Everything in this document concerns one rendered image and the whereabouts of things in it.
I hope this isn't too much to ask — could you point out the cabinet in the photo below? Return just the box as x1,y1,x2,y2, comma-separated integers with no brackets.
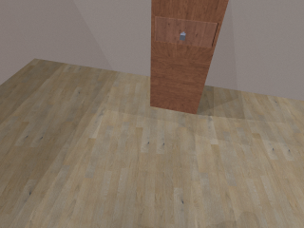
150,0,229,115

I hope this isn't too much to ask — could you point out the drawer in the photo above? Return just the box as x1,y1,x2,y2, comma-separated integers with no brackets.
154,16,218,48

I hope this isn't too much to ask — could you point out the handle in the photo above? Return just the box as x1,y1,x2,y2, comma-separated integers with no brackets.
180,32,186,41

